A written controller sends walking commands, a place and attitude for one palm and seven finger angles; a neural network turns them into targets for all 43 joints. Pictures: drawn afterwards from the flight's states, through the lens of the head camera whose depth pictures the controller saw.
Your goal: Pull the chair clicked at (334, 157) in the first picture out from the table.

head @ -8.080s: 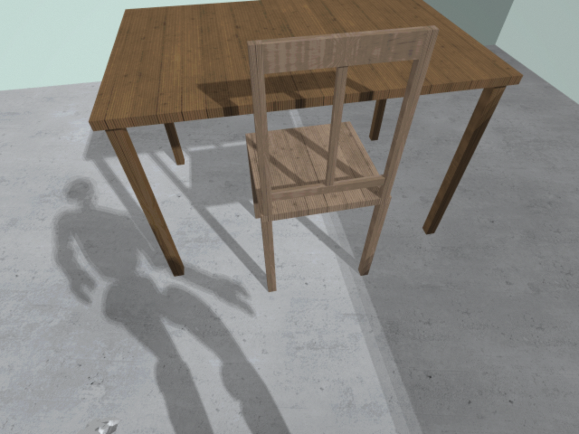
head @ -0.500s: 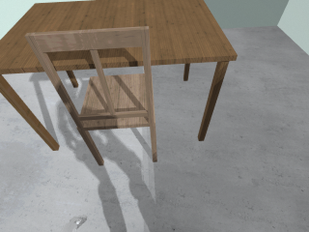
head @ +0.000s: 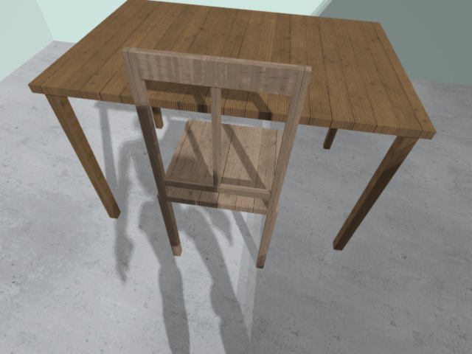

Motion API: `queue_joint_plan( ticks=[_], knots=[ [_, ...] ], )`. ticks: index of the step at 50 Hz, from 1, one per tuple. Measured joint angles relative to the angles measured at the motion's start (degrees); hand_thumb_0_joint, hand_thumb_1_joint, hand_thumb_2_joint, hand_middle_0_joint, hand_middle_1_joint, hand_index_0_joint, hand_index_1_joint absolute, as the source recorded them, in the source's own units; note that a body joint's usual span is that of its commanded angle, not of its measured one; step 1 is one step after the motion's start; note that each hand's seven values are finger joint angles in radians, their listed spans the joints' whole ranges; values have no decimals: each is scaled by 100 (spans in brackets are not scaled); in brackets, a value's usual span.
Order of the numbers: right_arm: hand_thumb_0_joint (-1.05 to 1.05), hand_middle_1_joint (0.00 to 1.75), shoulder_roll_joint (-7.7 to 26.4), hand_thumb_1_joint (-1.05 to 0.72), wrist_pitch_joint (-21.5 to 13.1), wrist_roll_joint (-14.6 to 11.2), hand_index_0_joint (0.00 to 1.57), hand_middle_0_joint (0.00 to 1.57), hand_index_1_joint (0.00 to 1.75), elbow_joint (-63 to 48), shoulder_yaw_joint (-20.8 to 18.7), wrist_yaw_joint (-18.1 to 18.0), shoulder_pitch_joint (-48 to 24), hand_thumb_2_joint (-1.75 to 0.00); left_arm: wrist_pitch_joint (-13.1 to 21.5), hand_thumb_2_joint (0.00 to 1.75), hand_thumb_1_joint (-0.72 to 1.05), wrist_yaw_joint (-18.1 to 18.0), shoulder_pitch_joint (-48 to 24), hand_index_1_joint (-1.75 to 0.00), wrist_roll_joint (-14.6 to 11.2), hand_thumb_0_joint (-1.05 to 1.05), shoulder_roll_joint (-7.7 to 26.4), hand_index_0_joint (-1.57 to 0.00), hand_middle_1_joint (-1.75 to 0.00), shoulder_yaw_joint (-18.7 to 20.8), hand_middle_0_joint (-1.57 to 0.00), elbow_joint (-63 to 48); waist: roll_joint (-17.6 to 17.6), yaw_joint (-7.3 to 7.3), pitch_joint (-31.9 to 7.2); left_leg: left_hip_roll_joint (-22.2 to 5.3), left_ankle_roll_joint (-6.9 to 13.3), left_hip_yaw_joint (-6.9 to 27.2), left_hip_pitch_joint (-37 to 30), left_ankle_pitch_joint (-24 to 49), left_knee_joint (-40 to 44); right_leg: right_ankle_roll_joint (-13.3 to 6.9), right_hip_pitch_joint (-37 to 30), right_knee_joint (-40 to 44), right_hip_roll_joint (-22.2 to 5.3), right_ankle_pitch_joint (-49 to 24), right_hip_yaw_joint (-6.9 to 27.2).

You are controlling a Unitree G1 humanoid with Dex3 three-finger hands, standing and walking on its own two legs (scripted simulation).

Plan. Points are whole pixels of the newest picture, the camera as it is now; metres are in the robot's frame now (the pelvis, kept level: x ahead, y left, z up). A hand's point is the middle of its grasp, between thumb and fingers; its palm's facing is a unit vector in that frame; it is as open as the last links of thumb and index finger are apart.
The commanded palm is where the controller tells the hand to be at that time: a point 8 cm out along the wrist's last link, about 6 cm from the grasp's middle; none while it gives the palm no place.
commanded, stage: take the last steps up to it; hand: left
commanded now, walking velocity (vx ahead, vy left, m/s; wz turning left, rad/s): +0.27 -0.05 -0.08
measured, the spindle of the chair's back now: (216, 143) +0.63 +0.13 -0.05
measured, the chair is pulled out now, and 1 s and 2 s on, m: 0.00 0.00 0.00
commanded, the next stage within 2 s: come to a stop and stand still in 0.36 s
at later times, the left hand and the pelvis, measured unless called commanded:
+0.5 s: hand (174, 295) +0.26 +0.16 -0.17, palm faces -0.06 -0.97 -0.22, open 7.4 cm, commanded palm none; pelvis +0.15 -0.01 -0.01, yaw -3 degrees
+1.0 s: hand (134, 325) +0.19 +0.23 -0.18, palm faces +0.00 -0.97 -0.25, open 7.4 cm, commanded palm none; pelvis +0.14 +0.04 -0.01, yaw -3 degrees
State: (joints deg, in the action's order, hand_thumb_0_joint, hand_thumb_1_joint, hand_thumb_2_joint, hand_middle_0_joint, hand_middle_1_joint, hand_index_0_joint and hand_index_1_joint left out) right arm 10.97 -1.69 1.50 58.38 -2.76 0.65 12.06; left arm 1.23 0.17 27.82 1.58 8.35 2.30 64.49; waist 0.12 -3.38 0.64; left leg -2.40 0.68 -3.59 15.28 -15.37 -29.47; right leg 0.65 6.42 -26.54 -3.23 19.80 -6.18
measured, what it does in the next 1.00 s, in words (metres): walks ahead: right foot, then left foot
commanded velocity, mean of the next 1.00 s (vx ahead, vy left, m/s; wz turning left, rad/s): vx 0.01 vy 0.01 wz -0.02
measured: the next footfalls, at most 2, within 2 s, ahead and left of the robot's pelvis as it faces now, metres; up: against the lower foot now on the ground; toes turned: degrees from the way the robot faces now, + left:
right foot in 0.48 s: +0.26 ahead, -0.11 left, +0.00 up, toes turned -8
left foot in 0.94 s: +0.17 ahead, +0.13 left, +0.00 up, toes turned -1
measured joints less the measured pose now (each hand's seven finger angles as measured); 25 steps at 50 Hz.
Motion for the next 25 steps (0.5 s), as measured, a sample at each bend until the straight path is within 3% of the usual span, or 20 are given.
queue_joint_plan(
  ticks=[3, 5, 9, 14, 20, 23, 25],
  knots=[
    [0, 30, -229, -91, -131, 13, 20, 20, 30, -77, 80, -73, -21, -90, -160, 89, 90, -1, -39, -30, 10, 1, 73, -20, -30, 19, -20, 165, -214, 46, 38, 118, 136, -190, -154, -154, -163, -176, 746, -1922, -43, 674, 279],
    [-1, 30, -302, -93, -198, -26, 20, 20, 30, -107, 42, -197, 93, -90, -176, 89, 90, 13, -141, -30, 28, 1, 101, -20, -30, 45, -20, 185, -250, 123, -4, 165, 169, -262, -432, -142, 134, -217, 1262, -2868, -37, 428, 324],
    [-2, 30, -268, -96, -277, -46, 20, 20, 30, 27, 93, -269, 373, -90, -104, 89, 91, 38, -550, -30, 23, 1, 187, -20, -30, 91, -20, 8, -306, 205, -15, 298, 221, -332, -972, 30, 823, -125, 2034, -3498, -112, -282, 351],
    [-1, 30, -349, -94, -251, -41, 20, 20, 30, 338, 184, -278, 812, -90, -90, 89, 91, 27, -1183, -30, 5, 1, 246, -19, -30, 120, -20, -322, -306, 270, 26, 397, 216, -310, -1405, -2, 1216, -61, 2496, -3183, -140, -681, 363],
    [0, 30, -410, -92, -142, 32, 20, 20, 30, 588, 198, -268, 1147, -90, -99, 89, 91, 33, -1792, -30, -22, 1, 173, -19, -30, 77, -20, -598, -102, 512, 228, 347, 97, -310, -1710, -409, 1068, -201, 2213, -1721, -73, -676, 204],
    [0, 30, -404, -91, -87, 22, 20, 20, 30, 678, 189, -258, 1288, -90, 14, 89, 91, 39, -1923, -30, -16, 0, 146, -19, -30, 47, -20, -694, 44, 609, 317, 202, -23, -319, -1684, -897, 479, -308, 1699, -881, 105, -951, 76],
    [0, 30, -398, -91, -26, -40, 20, 20, 30, 759, 166, -238, 1287, -90, 165, 89, 91, 10, -1965, -30, -8, 0, 116, -20, -30, 53, -20, -713, 141, 581, 370, 69, -40, -231, -1238, -1295, -774, -409, 1557, -853, 223, -935, 41]
  ],
)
